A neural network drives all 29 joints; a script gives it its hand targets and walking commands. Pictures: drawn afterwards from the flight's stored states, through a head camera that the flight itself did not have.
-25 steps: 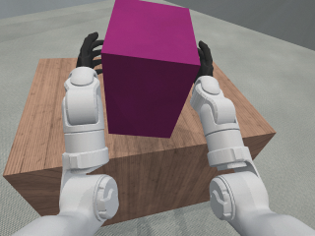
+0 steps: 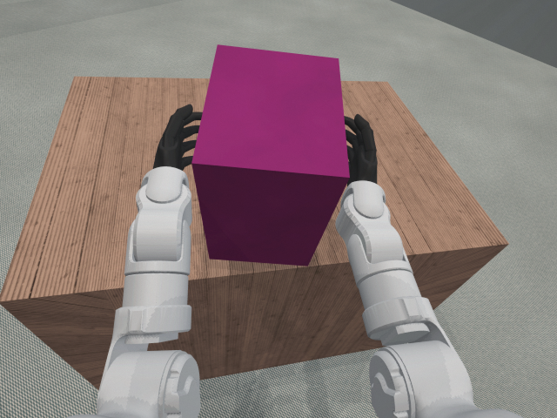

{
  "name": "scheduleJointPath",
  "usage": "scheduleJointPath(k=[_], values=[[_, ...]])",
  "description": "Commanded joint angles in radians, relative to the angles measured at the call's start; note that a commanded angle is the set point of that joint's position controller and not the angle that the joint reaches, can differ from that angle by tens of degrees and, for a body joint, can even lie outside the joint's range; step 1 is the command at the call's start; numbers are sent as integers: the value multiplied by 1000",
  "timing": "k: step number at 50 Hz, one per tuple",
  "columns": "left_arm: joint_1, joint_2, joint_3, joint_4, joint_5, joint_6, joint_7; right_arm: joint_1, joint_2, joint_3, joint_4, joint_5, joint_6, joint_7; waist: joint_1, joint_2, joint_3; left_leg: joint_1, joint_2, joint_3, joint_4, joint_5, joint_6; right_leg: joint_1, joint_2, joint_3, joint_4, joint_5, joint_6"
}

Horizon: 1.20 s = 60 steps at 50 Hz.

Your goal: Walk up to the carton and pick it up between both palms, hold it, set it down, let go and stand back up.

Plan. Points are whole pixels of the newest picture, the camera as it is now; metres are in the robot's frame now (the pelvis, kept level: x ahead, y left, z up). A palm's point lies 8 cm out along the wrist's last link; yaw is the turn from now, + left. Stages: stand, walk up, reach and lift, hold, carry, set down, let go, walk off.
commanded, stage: set down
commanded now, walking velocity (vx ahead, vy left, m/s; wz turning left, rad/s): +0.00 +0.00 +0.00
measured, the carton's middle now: (267, 168) +0.42 +0.01 +0.13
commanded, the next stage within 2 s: none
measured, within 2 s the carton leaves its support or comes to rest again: rests again in 1.76 s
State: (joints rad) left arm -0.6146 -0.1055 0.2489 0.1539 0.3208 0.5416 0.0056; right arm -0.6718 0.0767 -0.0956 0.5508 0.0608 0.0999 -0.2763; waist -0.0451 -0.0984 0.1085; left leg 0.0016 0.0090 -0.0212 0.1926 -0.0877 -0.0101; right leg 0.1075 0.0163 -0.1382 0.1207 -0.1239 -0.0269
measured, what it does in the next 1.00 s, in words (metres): stands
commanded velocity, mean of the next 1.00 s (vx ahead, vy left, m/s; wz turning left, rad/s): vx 0.00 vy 0.00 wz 0.00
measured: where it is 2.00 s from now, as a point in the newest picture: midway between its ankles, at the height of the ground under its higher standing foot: outside the picture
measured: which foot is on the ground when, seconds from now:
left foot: down 0.00-1.00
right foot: down 0.00-1.00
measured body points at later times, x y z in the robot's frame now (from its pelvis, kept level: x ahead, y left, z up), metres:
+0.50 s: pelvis +0.01 +0.01 +0.00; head +0.01 +0.04 +0.45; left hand +0.40 +0.14 +0.13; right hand +0.41 -0.12 +0.13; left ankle +0.02 +0.13 -0.75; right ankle -0.02 -0.09 -0.75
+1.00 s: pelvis +0.00 +0.00 +0.00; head +0.01 +0.02 +0.45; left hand +0.42 +0.14 +0.11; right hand +0.42 -0.11 +0.11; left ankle +0.02 +0.13 -0.75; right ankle -0.02 -0.09 -0.75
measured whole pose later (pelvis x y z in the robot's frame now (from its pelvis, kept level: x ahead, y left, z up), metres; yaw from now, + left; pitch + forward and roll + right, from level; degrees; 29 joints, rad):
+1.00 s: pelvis +0.00 +0.00 +0.00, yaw -1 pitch +1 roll +0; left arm -0.74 -0.12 0.44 0.71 0.35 0.20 0.01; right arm -0.79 0.10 -0.38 0.94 -0.21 -0.03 -0.19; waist 0.02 -0.03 -0.03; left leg -0.13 0.01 -0.01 0.16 -0.06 0.00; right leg -0.04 0.01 -0.12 0.12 -0.11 -0.03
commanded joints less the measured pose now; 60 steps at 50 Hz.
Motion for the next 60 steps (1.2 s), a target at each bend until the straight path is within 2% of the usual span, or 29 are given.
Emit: scheduleJointPath(k=[1,2,6,7,9,16,17,18,19,20,21,23,24,27,29,30,32,35,36,38,40,42,45,47,50,54,57,59,60], values=[[-614,-354,-394,-164,-95,-99,-115,-613,308,284,-241,26,-68,102,4,131,-550,125,-52,21,33,349,2,241,22,24,99,542,97],[-586,-360,-393,-156,-91,-97,-116,-600,297,288,-239,25,-68,101,3,136,-541,148,-49,18,46,395,-7,230,25,20,96,560,91],[-601,-349,-379,-127,-92,-94,-121,-593,271,260,-195,27,-52,107,-14,110,-463,147,-49,18,44,331,-18,164,27,14,69,451,89],[-602,-350,-364,-112,-92,-99,-122,-608,270,259,-210,18,-57,110,-6,88,-487,150,-43,11,45,328,-15,165,34,7,71,446,91],[-591,-360,-365,-112,-82,-122,-121,-610,277,268,-225,15,-76,114,6,103,-512,168,-46,12,47,368,-15,178,33,14,76,487,84],[-603,-406,-382,-83,-73,-171,-102,-602,297,236,-172,-29,-115,141,11,147,-557,242,-42,13,67,442,-44,111,49,2,56,442,69],[-612,-410,-380,-80,-75,-182,-101,-610,299,238,-171,-38,-120,145,8,123,-560,239,-41,10,66,434,-45,112,51,3,52,442,73],[-611,-407,-378,-57,-77,-192,-102,-615,303,243,-157,-42,-124,148,16,114,-566,233,-39,6,67,444,-40,101,50,9,55,459,77],[-631,-407,-383,-67,-83,-203,-101,-609,303,235,-137,-46,-130,149,0,116,-576,225,-42,10,63,438,-40,107,49,12,57,475,74],[-622,-403,-376,-45,-80,-208,-100,-599,299,224,-117,-60,-132,150,0,114,-578,215,-38,8,61,425,-39,109,50,14,59,470,77],[-633,-398,-359,-28,-72,-214,-103,-597,314,231,-98,-63,-128,151,14,112,-556,190,-41,10,53,400,-35,126,46,18,61,470,76],[-652,-403,-349,8,-82,-223,-103,-634,303,190,-75,-76,-132,159,3,115,-547,165,-39,8,41,338,-35,105,45,16,55,413,76],[-662,-401,-341,17,-76,-233,-101,-644,318,196,-75,-85,-140,164,24,117,-569,168,-38,15,36,313,-30,106,42,17,51,393,76],[-653,-398,-300,69,-55,-252,-96,-650,341,182,-55,-106,-147,174,40,100,-577,133,-42,16,33,316,-18,127,40,21,67,439,82],[-675,-393,-273,117,-49,-269,-101,-657,341,163,-17,-134,-149,178,43,93,-588,109,-45,17,14,278,-10,138,36,25,72,446,84],[-713,-389,-273,112,-55,-283,-100,-670,344,139,16,-137,-154,181,30,100,-594,89,-46,18,9,254,-5,130,30,33,72,434,80],[-730,-386,-233,153,-42,-303,-102,-667,365,115,63,-160,-159,191,44,110,-576,58,-48,25,-2,218,4,138,29,31,76,427,84],[-743,-383,-195,212,-21,-324,-104,-671,379,91,135,-172,-164,194,53,110,-568,24,-46,22,-7,237,14,158,22,42,88,473,84],[-747,-380,-190,234,-25,-332,-106,-685,376,76,137,-183,-166,195,46,108,-568,27,-51,24,-7,223,12,145,26,39,92,457,86],[-772,-373,-157,284,-26,-351,-106,-720,384,65,142,-203,-173,201,59,86,-593,3,-49,21,-13,189,23,155,21,40,94,443,90],[-796,-383,-156,283,-30,-381,-100,-720,399,56,160,-204,-189,206,58,106,-635,8,-50,23,-4,244,23,151,25,47,106,504,86],[-796,-380,-136,354,-23,-392,-106,-725,405,40,195,-223,-183,205,50,99,-616,-15,-49,21,-3,234,29,161,19,53,106,517,88],[-830,-370,-117,369,-23,-414,-103,-728,394,-15,234,-261,-178,214,48,124,-625,11,-42,14,-12,204,18,92,24,39,87,424,69],[-863,-375,-106,384,-20,-436,-95,-741,414,-26,233,-282,-186,223,59,125,-662,32,-37,14,-6,229,16,74,26,39,82,420,63],[-858,-380,-73,447,-8,-455,-95,-764,429,-39,251,-308,-185,232,68,100,-670,20,-36,13,-4,249,21,82,28,41,89,447,63],[-871,-387,-67,458,-7,-471,-91,-763,440,-48,262,-324,-187,238,64,121,-717,8,-37,14,7,301,26,99,24,48,102,524,62],[-866,-382,-50,476,2,-485,-92,-746,455,-53,274,-340,-188,241,60,96,-737,-3,-35,12,8,317,30,105,24,53,107,560,62],[-859,-391,-45,492,8,-492,-92,-736,456,-69,285,-351,-191,241,61,117,-742,-11,-35,11,8,338,27,105,24,53,109,578,59],[-848,-393,-39,513,4,-491,-94,-746,462,-58,276,-347,-190,242,65,98,-735,-15,-34,5,15,352,28,111,23,54,112,601,62]])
